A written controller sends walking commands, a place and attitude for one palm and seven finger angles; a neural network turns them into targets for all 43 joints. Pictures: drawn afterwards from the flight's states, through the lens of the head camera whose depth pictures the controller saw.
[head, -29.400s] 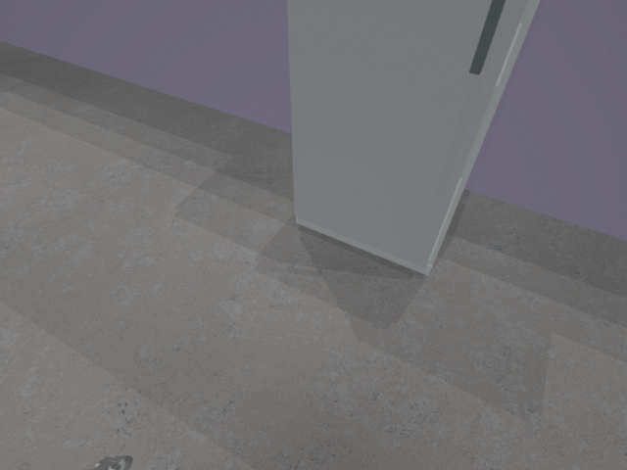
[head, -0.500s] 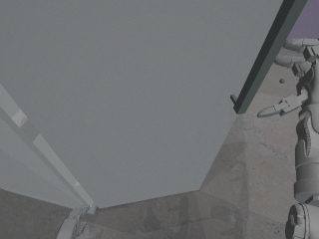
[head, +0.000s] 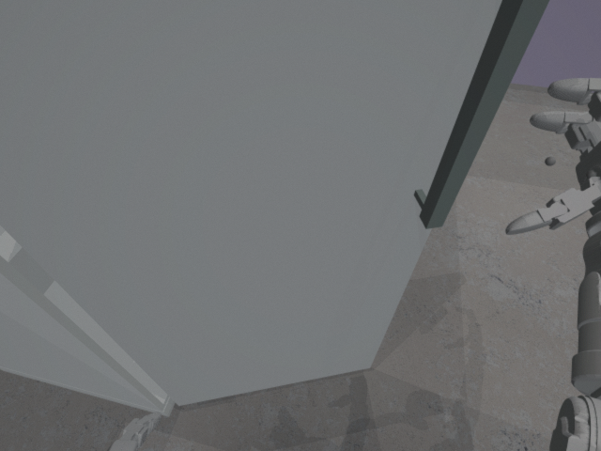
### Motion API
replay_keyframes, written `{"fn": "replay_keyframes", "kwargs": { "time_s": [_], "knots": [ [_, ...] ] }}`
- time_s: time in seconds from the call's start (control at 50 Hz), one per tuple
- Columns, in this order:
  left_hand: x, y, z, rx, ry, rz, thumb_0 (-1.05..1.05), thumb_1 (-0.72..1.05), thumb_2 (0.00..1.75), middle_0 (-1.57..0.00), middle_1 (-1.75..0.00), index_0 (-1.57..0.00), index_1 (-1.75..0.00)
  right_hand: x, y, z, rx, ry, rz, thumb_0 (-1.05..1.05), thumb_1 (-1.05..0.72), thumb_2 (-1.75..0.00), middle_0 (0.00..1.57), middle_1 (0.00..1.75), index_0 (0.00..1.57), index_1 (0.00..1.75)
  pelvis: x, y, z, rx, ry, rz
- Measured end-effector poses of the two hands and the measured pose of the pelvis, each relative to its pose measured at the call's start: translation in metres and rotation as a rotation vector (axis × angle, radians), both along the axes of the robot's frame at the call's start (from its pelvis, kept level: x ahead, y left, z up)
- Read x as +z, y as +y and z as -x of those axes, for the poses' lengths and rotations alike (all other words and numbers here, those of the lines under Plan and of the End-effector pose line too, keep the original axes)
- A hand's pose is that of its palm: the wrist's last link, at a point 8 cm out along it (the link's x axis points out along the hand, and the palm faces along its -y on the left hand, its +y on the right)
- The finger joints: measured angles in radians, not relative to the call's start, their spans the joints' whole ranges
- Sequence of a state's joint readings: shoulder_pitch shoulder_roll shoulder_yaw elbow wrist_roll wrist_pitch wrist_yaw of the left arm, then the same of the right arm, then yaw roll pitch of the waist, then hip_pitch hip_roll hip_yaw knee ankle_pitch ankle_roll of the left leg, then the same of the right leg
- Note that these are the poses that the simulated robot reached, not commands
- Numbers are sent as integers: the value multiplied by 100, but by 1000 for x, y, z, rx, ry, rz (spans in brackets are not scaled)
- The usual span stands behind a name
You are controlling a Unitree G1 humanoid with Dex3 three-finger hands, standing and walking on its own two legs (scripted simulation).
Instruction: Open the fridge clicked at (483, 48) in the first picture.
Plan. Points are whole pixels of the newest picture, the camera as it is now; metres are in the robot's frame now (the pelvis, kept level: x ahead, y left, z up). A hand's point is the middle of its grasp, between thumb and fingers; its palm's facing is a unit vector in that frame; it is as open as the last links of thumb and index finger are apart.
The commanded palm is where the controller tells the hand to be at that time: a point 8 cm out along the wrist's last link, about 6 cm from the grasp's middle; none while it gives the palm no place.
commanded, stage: slip the hand off the handle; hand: right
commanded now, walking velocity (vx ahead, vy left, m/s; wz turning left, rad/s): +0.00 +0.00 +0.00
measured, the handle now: (463, 112) +0.43 -0.14 +0.25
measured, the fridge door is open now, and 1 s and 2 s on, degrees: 66 66 66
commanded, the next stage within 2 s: draw the hand back to the body in 0.68 s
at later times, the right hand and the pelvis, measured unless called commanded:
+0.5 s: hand out of the picture +0.29 -0.25 +0.22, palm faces +0.16 +0.97 -0.20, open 14.7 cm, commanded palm +0.25 -0.29 +0.22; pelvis +0.00 +0.02 +0.00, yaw -2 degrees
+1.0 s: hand out of the picture +0.26 -0.25 +0.20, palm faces +0.03 +1.00 -0.09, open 14.7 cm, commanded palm +0.21 -0.29 +0.21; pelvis -0.01 +0.02 +0.00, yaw -2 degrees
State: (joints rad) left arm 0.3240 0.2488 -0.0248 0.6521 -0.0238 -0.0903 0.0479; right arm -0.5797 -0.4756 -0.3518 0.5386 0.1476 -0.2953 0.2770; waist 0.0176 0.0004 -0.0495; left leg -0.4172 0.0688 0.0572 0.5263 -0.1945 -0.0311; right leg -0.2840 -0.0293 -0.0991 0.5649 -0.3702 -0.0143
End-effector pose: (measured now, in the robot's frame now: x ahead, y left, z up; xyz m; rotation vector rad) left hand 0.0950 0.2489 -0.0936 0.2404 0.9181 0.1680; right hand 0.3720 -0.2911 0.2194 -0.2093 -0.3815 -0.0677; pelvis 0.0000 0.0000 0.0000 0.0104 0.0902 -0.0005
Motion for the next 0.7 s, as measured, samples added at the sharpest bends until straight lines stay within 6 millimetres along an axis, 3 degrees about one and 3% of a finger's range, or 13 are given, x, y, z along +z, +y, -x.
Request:
{"fn": "replay_keyframes", "kwargs": {
  "time_s": [0.08, 0.2, 0.34, 0.44, 0.56, 0.7],
  "knots": [
    [1, -2, -10, -7, -16, 15, 1, 90, 89, -21, -30, -21, -30, 0, 2, 13, 10, -15, 6, -1, 55, -20, 25, 115, 25, 115, 1, 0, -6, 5, -6, -2],
    [6, -5, -37, -49, -78, 31, 1, 90, 89, -21, -30, -21, -30, -3, -4, 51, -18, -22, 5, -1, 55, -20, 25, 115, 25, 115, 2, 5, -10, 1, -28, -3],
    [19, -9, -77, -129, -191, 22, 1, 90, 89, -21, -30, -21, -30, 1, -8, 94, -57, -29, 15, -1, 56, -20, 25, 115, 25, 115, 1, 13, -6, -28, -60, -3],
    [29, -12, -96, -159, -266, 19, 1, 90, 89, -21, -30, -21, -30, 1, -12, 107, -55, -13, 10, -1, 56, -20, 25, 115, 25, 115, 0, 19, 1, -41, -75, 0],
    [36, -11, -97, -169, -315, 21, 1, 90, 89, -21, -30, -21, -30, 2, -13, 120, -50, -18, 10, -1, 56, -20, 25, 115, 25, 115, -1, 24, 6, -41, -88, 1],
    [29, -7, -78, -158, -297, 21, 1, 90, 89, -21, -30, -21, -30, 2, -11, 138, -41, -24, 21, -1, 56, -20, 25, 115, 25, 115, -2, 25, 11, -38, -101, 2]
  ]
}}
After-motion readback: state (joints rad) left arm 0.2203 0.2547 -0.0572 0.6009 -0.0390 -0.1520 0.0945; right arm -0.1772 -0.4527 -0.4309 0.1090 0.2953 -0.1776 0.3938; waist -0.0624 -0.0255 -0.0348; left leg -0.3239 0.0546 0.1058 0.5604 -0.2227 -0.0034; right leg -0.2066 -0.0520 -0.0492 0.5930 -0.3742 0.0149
